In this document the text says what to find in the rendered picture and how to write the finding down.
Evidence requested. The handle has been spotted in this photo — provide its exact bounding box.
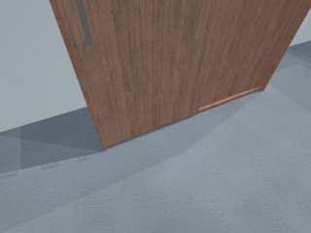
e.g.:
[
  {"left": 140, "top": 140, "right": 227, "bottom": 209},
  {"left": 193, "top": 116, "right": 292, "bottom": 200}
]
[{"left": 76, "top": 0, "right": 93, "bottom": 46}]

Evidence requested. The wardrobe door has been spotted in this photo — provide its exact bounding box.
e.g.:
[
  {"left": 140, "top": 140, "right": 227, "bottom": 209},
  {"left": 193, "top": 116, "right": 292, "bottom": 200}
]
[
  {"left": 55, "top": 0, "right": 228, "bottom": 148},
  {"left": 199, "top": 0, "right": 307, "bottom": 108}
]

